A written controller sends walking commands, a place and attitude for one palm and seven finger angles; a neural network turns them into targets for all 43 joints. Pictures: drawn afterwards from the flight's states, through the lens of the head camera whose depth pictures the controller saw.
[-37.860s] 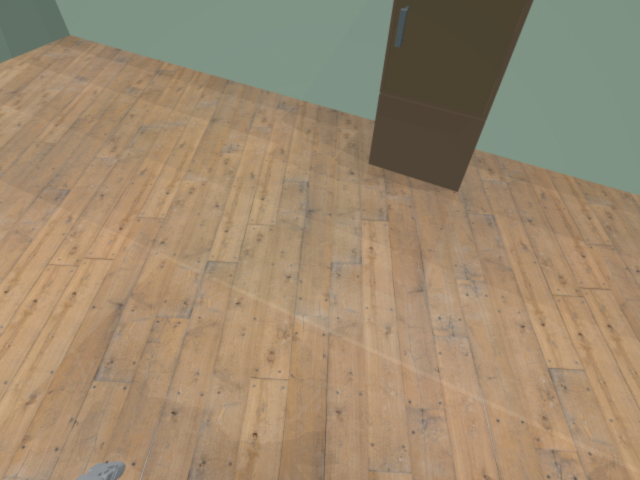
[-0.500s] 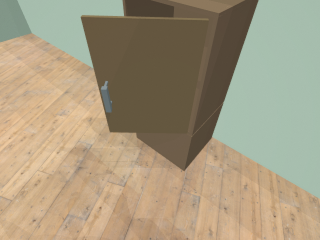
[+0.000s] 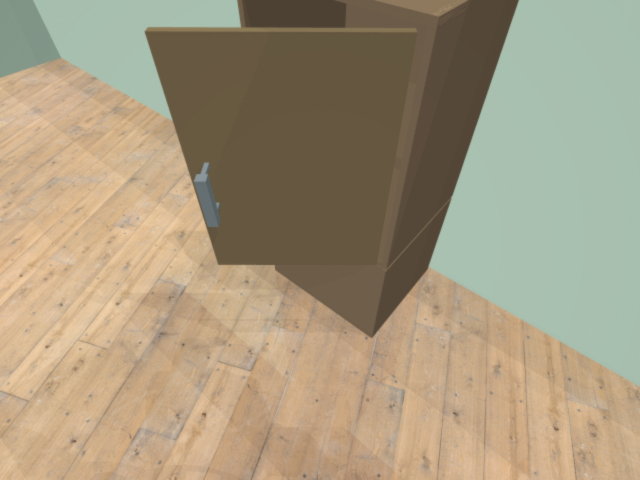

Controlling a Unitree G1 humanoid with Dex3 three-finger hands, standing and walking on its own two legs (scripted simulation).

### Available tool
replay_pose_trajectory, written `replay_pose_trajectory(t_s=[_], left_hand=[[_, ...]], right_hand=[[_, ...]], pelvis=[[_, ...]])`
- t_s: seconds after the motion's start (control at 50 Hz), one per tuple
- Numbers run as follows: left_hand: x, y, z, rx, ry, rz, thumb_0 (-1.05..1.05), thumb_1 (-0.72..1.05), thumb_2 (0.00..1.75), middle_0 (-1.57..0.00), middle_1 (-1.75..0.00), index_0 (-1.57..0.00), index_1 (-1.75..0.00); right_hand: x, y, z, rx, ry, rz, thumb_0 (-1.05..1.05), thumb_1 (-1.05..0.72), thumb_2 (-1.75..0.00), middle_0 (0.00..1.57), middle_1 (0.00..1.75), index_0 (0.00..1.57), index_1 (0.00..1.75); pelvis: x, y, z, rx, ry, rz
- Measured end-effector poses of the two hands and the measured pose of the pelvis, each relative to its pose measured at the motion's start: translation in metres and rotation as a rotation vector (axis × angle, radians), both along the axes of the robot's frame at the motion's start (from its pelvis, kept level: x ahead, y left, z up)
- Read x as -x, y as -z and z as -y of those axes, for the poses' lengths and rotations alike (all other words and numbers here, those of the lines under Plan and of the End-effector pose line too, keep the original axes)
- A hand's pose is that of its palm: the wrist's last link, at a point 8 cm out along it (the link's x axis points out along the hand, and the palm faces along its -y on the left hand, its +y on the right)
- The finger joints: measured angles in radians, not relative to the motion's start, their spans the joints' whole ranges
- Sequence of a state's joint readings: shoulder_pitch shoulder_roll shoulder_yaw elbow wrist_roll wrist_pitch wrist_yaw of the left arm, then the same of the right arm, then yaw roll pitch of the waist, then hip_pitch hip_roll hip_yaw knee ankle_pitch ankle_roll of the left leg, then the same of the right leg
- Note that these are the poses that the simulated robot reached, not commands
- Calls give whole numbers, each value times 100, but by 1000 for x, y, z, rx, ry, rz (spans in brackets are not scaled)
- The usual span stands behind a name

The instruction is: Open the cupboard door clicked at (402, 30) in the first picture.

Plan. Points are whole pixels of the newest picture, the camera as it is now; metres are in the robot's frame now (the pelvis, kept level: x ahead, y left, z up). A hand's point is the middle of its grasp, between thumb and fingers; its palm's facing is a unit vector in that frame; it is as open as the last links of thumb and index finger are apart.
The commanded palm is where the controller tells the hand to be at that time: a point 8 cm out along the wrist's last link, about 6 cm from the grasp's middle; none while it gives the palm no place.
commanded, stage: shuffle to correct the standing spot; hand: left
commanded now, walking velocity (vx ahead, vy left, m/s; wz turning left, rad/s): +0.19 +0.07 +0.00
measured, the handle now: (209, 194) +0.66 +0.28 -0.07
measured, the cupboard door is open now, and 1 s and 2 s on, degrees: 40 40 40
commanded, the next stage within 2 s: come to a stop and stand still in 0.52 s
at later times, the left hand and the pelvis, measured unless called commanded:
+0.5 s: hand out of the picture +0.09 +0.19 -0.18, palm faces +0.02 -0.98 -0.19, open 7.3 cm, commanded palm none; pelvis +0.09 +0.02 -0.01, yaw -1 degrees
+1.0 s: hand (148, 461) +0.18 +0.27 -0.18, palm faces +0.07 -0.96 -0.27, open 7.3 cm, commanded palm none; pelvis +0.15 +0.07 -0.01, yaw +1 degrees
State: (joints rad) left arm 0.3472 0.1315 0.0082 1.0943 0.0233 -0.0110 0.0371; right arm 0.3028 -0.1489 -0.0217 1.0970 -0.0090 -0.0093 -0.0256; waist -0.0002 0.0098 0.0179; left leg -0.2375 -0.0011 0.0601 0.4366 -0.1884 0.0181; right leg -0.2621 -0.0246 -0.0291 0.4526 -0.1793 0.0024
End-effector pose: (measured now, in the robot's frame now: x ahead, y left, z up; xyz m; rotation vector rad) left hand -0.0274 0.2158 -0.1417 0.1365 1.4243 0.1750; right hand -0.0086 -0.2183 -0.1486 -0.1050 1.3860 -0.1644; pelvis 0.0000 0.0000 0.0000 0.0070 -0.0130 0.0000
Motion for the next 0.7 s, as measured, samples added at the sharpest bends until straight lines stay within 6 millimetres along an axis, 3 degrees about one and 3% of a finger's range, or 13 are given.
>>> replay_pose_trajectory(t_s=[0.2, 0.36, 0.52, 0.6, 0.7], left_hand=[[-35, 5, 1, 16, -2, 49, 1, 91, 90, -20, -30, -20, -30], [-57, 14, -15, 44, -8, 10, 1, 91, 90, -20, -30, -20, -30], [-119, 9, -28, -2, 14, 68, 1, 92, 90, -20, -30, -20, -30], [-134, 3, -40, -31, -67, 134, 1, 92, 90, -20, -30, -20, -30], [-132, 4, -56, -19, -87, 58, 1, 92, 90, -20, -30, -20, -30]], right_hand=[[-12, 0, 0, 4, -8, -17, 0, -90, -89, 20, 30, 20, 30], [-22, -3, -17, 27, 21, -44, 0, -90, -89, 20, 30, 20, 30], [-31, 7, -35, -21, 34, -124, 0, -90, -89, 20, 30, 20, 30], [-66, 8, -37, -27, -38, -160, 1, -90, -89, 20, 30, 20, 30], [-154, 1, -42, 3, -81, -14, 1, -91, -89, 20, 30, 20, 30]], pelvis=[[-23, 2, -1, 9, 5, 3], [-54, 7, -18, 2, 20, -9], [-90, 12, -22, 1, -3, -16], [-108, 10, -29, 15, -61, -12], [-131, 6, -49, 3, -69, -16]])
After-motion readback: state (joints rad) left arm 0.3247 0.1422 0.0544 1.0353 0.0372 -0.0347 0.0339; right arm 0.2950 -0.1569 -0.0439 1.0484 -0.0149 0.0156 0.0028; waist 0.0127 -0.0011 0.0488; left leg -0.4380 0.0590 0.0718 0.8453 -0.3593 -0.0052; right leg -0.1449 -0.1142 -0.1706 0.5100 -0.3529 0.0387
